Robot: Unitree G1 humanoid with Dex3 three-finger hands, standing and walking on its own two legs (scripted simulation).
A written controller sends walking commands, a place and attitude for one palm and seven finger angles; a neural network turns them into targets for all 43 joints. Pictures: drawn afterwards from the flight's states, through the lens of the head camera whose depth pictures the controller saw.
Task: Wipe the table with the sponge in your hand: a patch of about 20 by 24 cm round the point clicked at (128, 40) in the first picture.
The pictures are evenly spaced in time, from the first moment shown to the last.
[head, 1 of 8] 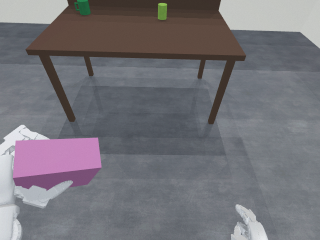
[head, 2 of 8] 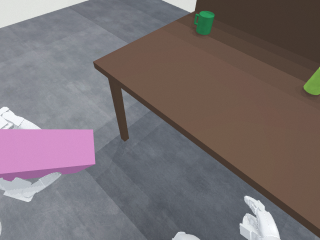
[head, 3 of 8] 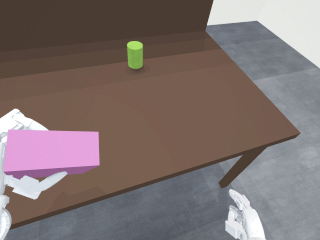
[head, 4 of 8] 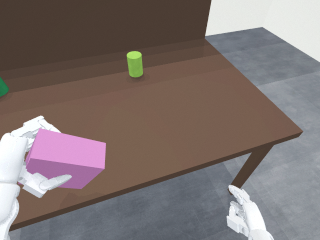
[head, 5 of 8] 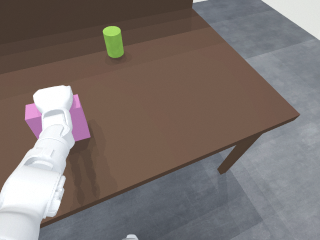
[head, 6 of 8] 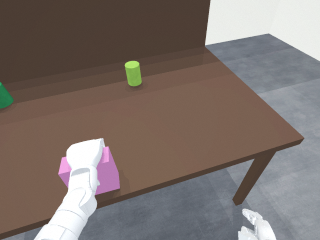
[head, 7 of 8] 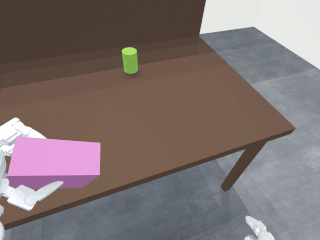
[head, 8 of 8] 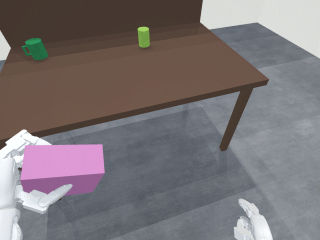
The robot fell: no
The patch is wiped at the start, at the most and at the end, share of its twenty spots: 0.00 1.00 1.00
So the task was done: yes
